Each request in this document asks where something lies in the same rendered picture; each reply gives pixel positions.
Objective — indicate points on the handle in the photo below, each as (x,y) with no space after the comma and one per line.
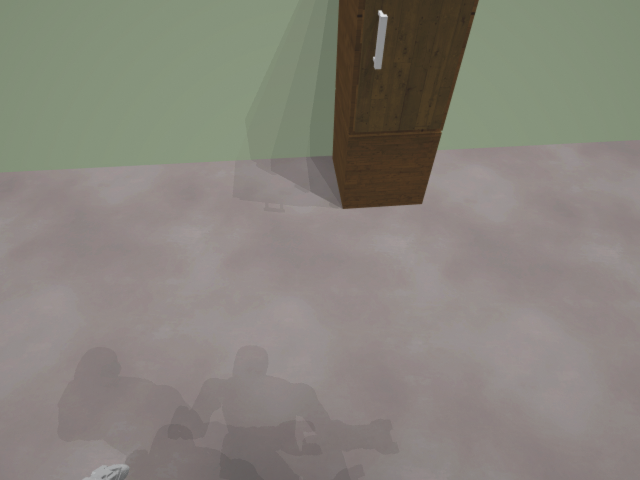
(380,40)

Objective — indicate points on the cupboard door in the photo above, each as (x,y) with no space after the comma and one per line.
(422,47)

